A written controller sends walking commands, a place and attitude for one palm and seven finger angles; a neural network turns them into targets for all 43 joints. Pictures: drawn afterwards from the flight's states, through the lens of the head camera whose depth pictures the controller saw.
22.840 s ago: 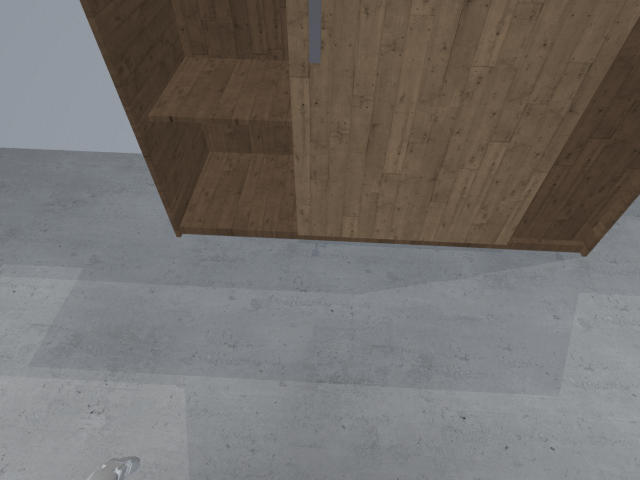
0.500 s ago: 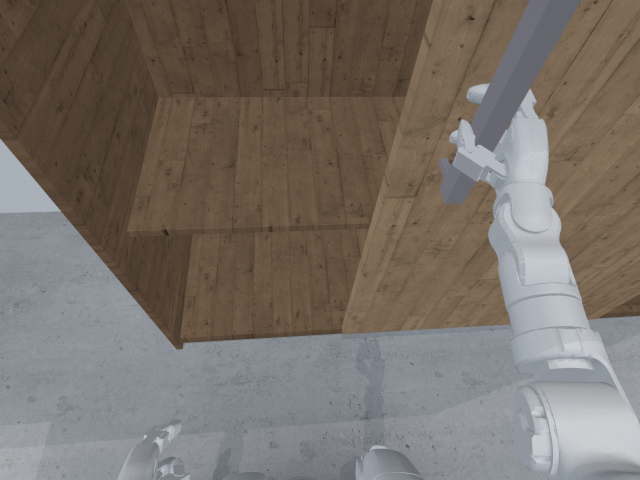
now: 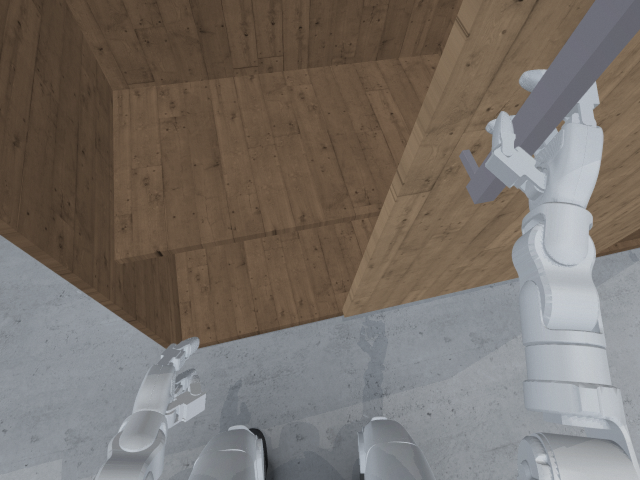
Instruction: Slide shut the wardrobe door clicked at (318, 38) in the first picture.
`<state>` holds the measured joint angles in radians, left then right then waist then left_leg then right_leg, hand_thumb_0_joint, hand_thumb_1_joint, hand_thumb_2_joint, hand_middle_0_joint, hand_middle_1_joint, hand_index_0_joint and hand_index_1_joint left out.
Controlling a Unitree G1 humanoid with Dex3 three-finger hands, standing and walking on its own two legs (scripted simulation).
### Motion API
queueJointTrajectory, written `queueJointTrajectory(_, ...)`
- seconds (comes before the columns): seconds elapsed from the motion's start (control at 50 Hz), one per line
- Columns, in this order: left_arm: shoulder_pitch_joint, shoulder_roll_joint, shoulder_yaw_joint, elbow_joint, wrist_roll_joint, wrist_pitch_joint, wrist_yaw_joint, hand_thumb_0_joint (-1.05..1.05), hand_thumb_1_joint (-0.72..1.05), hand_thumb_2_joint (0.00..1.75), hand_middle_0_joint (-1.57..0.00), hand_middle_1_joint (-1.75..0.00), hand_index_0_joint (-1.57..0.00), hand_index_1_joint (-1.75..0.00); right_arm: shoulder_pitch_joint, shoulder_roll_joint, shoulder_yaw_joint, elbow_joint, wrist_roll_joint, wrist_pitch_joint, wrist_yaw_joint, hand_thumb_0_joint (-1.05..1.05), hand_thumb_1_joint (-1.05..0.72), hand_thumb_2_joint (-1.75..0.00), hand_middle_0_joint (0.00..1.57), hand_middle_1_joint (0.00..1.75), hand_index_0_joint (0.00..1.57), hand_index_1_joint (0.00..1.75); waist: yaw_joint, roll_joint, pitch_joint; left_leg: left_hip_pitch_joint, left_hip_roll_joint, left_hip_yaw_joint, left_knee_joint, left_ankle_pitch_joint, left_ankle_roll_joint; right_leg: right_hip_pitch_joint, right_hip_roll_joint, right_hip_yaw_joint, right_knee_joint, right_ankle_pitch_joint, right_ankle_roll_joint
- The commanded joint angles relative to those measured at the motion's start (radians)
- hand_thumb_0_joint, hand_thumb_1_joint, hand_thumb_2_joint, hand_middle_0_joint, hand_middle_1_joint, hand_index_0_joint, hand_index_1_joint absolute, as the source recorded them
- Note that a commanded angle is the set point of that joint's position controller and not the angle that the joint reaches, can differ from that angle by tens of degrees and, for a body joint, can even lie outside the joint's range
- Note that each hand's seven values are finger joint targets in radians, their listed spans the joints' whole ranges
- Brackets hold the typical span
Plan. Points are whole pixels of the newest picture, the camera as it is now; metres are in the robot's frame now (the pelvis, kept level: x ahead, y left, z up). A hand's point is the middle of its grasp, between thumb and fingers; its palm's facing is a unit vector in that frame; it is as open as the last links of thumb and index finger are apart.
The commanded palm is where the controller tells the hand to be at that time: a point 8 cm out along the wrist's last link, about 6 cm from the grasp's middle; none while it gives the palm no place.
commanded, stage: step sideways, sliding the door along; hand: right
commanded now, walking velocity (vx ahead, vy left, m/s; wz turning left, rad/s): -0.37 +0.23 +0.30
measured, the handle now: (537, 83) +0.46 -0.21 +0.19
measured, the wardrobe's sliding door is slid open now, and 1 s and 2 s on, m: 0.48 0.29 0.00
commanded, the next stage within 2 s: none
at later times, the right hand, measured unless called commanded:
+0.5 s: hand (429, 159) +0.40 -0.10 +0.15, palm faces +0.35 +0.94 -0.02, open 7.2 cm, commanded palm +0.35 -0.08 +0.14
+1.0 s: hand (322, 180) +0.37 +0.00 +0.15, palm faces +0.36 +0.93 -0.03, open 7.5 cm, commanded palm +0.33 +0.03 +0.14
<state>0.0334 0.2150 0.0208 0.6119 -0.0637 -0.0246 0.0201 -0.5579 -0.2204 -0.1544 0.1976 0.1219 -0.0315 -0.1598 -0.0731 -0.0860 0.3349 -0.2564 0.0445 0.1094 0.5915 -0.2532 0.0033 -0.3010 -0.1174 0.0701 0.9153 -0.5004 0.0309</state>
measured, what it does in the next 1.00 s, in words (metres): steps to the left: right foot, then left foot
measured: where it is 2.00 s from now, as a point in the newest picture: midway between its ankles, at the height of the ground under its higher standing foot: outside the picture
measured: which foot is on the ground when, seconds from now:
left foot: down 0.00-0.06, up 0.08-0.28, down 0.30-0.52, up 0.54-0.86, down 0.88-1.00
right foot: up 0.00-0.04, down 0.06-0.32, up 0.34-0.50, down 0.52-0.92, up 0.94-1.00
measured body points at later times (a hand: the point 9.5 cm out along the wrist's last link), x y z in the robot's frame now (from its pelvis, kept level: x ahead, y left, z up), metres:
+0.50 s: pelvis +0.06 +0.07 +0.01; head +0.17 +0.09 +0.44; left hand +0.27 +0.29 -0.10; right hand +0.38 -0.15 +0.15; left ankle +0.10 +0.19 -0.72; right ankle +0.06 -0.08 -0.71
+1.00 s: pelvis +0.02 +0.19 -0.01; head +0.11 +0.20 +0.43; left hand +0.22 +0.41 -0.11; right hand +0.35 -0.05 +0.15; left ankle +0.09 +0.32 -0.73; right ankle +0.03 -0.02 -0.69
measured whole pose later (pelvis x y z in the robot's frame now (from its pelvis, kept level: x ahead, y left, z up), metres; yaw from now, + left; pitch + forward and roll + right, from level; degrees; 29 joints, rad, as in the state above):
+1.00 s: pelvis +0.02 +0.19 -0.01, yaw +7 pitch -5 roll +0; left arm 0.01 0.20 0.01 0.61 -0.05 -0.09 -0.03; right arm -0.18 -0.17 -0.26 -0.17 0.11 -0.08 -0.23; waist -0.08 -0.04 0.32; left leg -0.32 0.05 0.08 0.62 -0.20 0.00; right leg -0.31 -0.16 0.05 0.93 -0.51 0.06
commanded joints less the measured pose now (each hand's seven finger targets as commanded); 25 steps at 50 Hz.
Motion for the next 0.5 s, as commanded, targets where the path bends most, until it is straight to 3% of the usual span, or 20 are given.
queueJointTrajectory(0.0,0.018,0.078,0.037,-0.132,0.006,-0.073,0.027,0.00,0.90,0.90,-0.20,-0.30,-0.20,-0.30,-0.323,0.053,0.266,-0.523,-0.041,-0.177,0.064,0.00,-0.90,-0.90,0.45,1.40,0.45,1.40,0.112,0.191,-0.691,0.328,0.165,-0.172,0.106,0.968,0.063,0.224,-0.046,-0.097,-0.504,0.550,-0.042)
queueJointTrajectory(0.02,-0.003,0.114,0.064,-0.161,0.010,-0.068,0.017,0.00,0.90,0.90,-0.20,-0.30,-0.20,-0.30,-0.299,0.086,0.290,-0.567,-0.026,-0.180,0.074,0.00,-0.90,-0.90,0.45,1.40,0.45,1.40,0.099,0.038,-0.710,0.027,0.060,-0.109,0.186,0.527,-0.018,0.504,-0.230,0.039,-0.459,1.074,-0.124)
queueJointTrajectory(0.04,0.012,0.143,0.079,-0.178,0.008,-0.054,-0.015,0.00,0.90,0.90,-0.20,-0.30,-0.20,-0.30,-0.270,0.106,0.318,-0.565,-0.028,-0.184,0.087,0.00,-0.90,-0.90,0.45,1.40,0.45,1.40,0.092,-0.090,-0.727,-0.141,0.012,-0.119,0.360,-0.140,-0.022,0.609,-0.400,0.140,-0.450,1.400,-0.210)
queueJointTrajectory(0.06,0.012,0.133,0.078,-0.181,0.025,-0.061,-0.035,0.00,0.90,0.90,-0.20,-0.30,-0.20,-0.30,-0.295,0.131,0.318,-0.583,-0.053,-0.195,0.094,0.00,-0.90,-0.90,0.45,1.40,0.45,1.40,0.094,-0.088,-0.692,-0.231,-0.025,-0.154,0.468,-0.270,-0.016,0.641,-0.402,0.093,-0.410,1.426,-0.243)
queueJointTrajectory(0.08,0.016,0.120,0.076,-0.184,0.031,-0.070,-0.040,0.00,0.90,0.90,-0.20,-0.30,-0.20,-0.30,-0.321,0.113,0.306,-0.644,-0.063,-0.205,0.089,0.00,-0.90,-0.90,0.45,1.40,0.45,1.40,0.109,-0.137,-0.639,-0.305,-0.010,-0.150,0.483,-0.266,-0.012,0.654,-0.382,0.050,-0.385,1.376,-0.238)
queueJointTrajectory(0.14,0.020,0.140,0.075,-0.184,0.031,-0.088,-0.047,0.00,0.90,0.90,-0.20,-0.30,-0.20,-0.30,-0.239,0.087,0.300,-0.646,-0.070,-0.183,0.081,0.00,-0.90,-0.90,0.45,1.40,0.45,1.40,0.099,-0.199,-0.557,-0.334,-0.006,-0.093,0.378,-0.189,-0.019,0.664,-0.312,-0.075,-0.380,1.292,-0.157)
queueJointTrajectory(0.22,0.013,0.113,0.052,-0.214,0.018,-0.123,-0.049,0.00,0.90,0.90,-0.20,-0.30,-0.20,-0.30,-0.134,0.084,0.314,-0.685,-0.071,-0.169,0.088,0.00,-0.90,-0.90,0.45,1.40,0.45,1.40,0.096,-0.244,-0.556,-0.113,-0.036,-0.011,0.028,0.010,-0.011,0.596,-0.241,-0.206,-0.283,1.239,-0.071)
queueJointTrajectory(0.24,0.021,0.115,0.046,-0.215,0.010,-0.131,-0.046,0.00,0.90,0.90,-0.20,-0.30,-0.20,-0.30,-0.109,0.079,0.320,-0.707,-0.078,-0.169,0.089,0.00,-0.90,-0.90,0.45,1.40,0.45,1.40,0.093,-0.206,-0.547,-0.040,-0.049,0.016,-0.068,0.127,-0.017,0.568,-0.213,-0.225,-0.225,1.196,-0.059)
queueJointTrajectory(0.26,0.020,0.108,0.047,-0.214,0.005,-0.138,-0.047,0.00,0.90,0.90,-0.20,-0.30,-0.20,-0.30,-0.076,0.038,0.272,-0.697,-0.084,-0.173,0.087,0.00,-0.90,-0.90,0.45,1.40,0.45,1.40,0.094,-0.157,-0.559,0.055,-0.061,0.032,-0.139,0.259,-0.021,0.512,-0.196,-0.211,-0.171,1.137,-0.050)
queueJointTrajectory(0.28,0.011,0.099,0.040,-0.217,0.005,-0.138,-0.045,0.00,0.90,0.90,-0.20,-0.30,-0.20,-0.30,-0.074,0.006,0.247,-0.724,-0.093,-0.181,0.083,0.00,-0.90,-0.90,0.45,1.40,0.45,1.40,0.096,-0.075,-0.563,0.155,-0.038,0.020,-0.188,0.467,-0.026,0.439,-0.169,-0.205,-0.111,1.051,-0.039)
queueJointTrajectory(0.3,0.010,0.078,0.037,-0.216,0.007,-0.135,-0.039,0.00,0.90,0.90,-0.20,-0.30,-0.20,-0.30,-0.060,-0.034,0.215,-0.724,-0.097,-0.189,0.076,0.00,-0.90,-0.90,0.45,1.40,0.45,1.40,0.102,0.055,-0.567,0.260,0.049,-0.052,-0.177,0.830,-0.008,0.310,-0.118,-0.219,-0.029,0.814,-0.011)
queueJointTrajectory(0.32,0.028,0.074,0.052,-0.216,0.000,-0.126,-0.029,0.00,0.90,0.90,-0.20,-0.30,-0.20,-0.30,0.009,-0.061,0.178,-0.724,-0.082,-0.187,0.065,0.00,-0.90,-0.90,0.45,1.40,0.45,1.40,0.078,0.351,-0.626,0.427,0.189,-0.278,-0.081,1.307,0.095,0.084,0.000,-0.192,0.134,0.248,0.022)
queueJointTrajectory(0.34,0.016,0.093,0.063,-0.211,0.008,-0.122,-0.014,0.00,0.90,0.90,-0.20,-0.30,-0.20,-0.30,0.112,-0.086,0.152,-0.710,-0.068,-0.179,0.054,0.00,-0.90,-0.90,0.45,1.40,0.45,1.40,0.060,0.443,-0.643,0.425,0.266,-0.406,-0.072,1.443,0.134,-0.019,0.059,-0.104,0.214,-0.134,0.017)
queueJointTrajectory(0.36,0.030,0.051,0.033,-0.206,0.009,-0.115,-0.014,0.00,0.90,0.90,-0.20,-0.30,-0.20,-0.30,0.144,-0.021,0.194,-0.772,-0.055,-0.183,0.049,0.00,-0.90,-0.90,0.45,1.40,0.45,1.40,0.064,0.377,-0.627,0.453,0.318,-0.391,-0.054,1.335,0.156,-0.100,0.025,0.002,0.169,-0.166,0.001)
queueJointTrajectory(0.38,-0.018,0.033,0.002,-0.198,0.009,-0.115,-0.012,0.00,0.90,0.90,-0.20,-0.30,-0.20,-0.30,0.131,-0.003,0.200,-0.863,-0.056,-0.208,0.039,0.00,-0.90,-0.90,0.45,1.40,0.45,1.40,0.071,0.268,-0.615,0.472,0.308,-0.385,-0.053,1.306,0.174,-0.124,0.020,-0.002,0.027,-0.173,-0.006)
queueJointTrajectory(0.4,-0.028,0.033,0.000,-0.176,0.011,-0.108,-0.009,0.00,0.90,0.90,-0.20,-0.30,-0.20,-0.30,0.149,0.001,0.195,-0.867,-0.055,-0.217,0.023,0.00,-0.90,-0.90,0.45,1.40,0.45,1.40,0.080,0.232,-0.621,0.494,0.286,-0.346,-0.034,1.308,0.167,-0.105,0.018,-0.029,-0.146,-0.125,-0.003)
queueJointTrajectory(0.42,-0.024,0.040,0.007,-0.170,0.009,-0.095,-0.009,0.00,0.90,0.90,-0.20,-0.30,-0.20,-0.30,0.163,0.009,0.209,-0.879,-0.055,-0.224,0.016,0.00,-0.90,-0.90,0.45,1.40,0.45,1.40,0.090,0.241,-0.645,0.493,0.250,-0.295,0.007,1.279,0.145,-0.036,0.014,-0.063,-0.309,0.024,0.001)
queueJointTrajectory(0.44,-0.030,0.057,0.025,-0.166,0.006,-0.080,-0.005,0.00,0.90,0.90,-0.20,-0.30,-0.20,-0.30,0.134,-0.031,0.197,-0.932,-0.053,-0.233,0.012,0.00,-0.90,-0.90,0.45,1.40,0.45,1.40,0.103,0.246,-0.684,0.422,0.212,-0.239,0.072,1.175,0.111,0.130,-0.022,-0.102,-0.463,0.292,-0.001)
queueJointTrajectory(0.46,-0.024,0.069,0.044,-0.184,0.005,-0.065,-0.012,0.00,0.90,0.90,-0.20,-0.30,-0.20,-0.30,0.150,0.024,0.252,-0.920,-0.047,-0.233,0.022,0.00,-0.90,-0.90,0.45,1.40,0.45,1.40,0.107,0.218,-0.719,0.234,0.153,-0.153,0.111,0.919,0.048,0.364,-0.100,-0.090,-0.491,0.730,-0.032)
queueJointTrajectory(0.48,-0.042,0.121,0.071,-0.208,0.014,-0.073,-0.026,0.00,0.90,0.90,-0.20,-0.30,-0.20,-0.30,0.147,0.054,0.280,-0.941,-0.040,-0.233,0.041,0.00,-0.90,-0.90,0.45,1.40,0.45,1.40,0.084,0.003,-0.728,-0.042,0.040,-0.098,0.244,0.294,-0.018,0.552,-0.334,0.085,-0.482,1.240,-0.146)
